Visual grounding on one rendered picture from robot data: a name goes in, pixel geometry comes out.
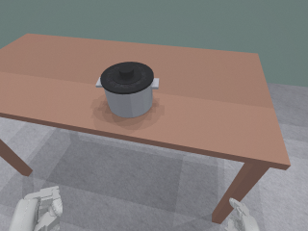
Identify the robot right hand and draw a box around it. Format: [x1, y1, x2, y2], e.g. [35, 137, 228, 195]
[224, 197, 260, 231]

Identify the table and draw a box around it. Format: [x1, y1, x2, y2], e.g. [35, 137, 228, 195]
[0, 33, 291, 224]

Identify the knob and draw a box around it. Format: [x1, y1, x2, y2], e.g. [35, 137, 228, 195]
[118, 64, 134, 77]

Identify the robot left hand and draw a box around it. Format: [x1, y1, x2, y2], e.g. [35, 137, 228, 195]
[8, 186, 63, 231]

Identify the lid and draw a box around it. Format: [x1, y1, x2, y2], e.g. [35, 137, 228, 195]
[100, 62, 154, 94]

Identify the pot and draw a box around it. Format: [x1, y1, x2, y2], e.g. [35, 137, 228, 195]
[95, 77, 160, 118]

